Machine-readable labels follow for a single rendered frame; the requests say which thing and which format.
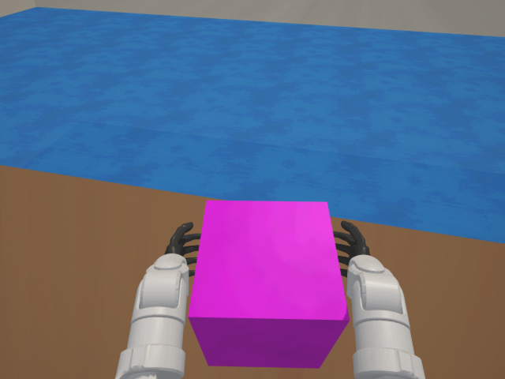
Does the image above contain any carton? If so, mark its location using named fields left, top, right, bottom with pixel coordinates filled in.
left=188, top=201, right=350, bottom=369

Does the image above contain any robot left hand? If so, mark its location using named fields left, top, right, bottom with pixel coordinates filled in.
left=164, top=222, right=201, bottom=277

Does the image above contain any left robot forearm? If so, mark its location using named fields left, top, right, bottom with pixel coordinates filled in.
left=115, top=253, right=189, bottom=379

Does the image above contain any right robot forearm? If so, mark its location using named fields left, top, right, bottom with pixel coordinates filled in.
left=346, top=255, right=425, bottom=379

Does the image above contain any robot right hand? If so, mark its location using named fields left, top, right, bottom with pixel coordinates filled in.
left=333, top=221, right=370, bottom=278

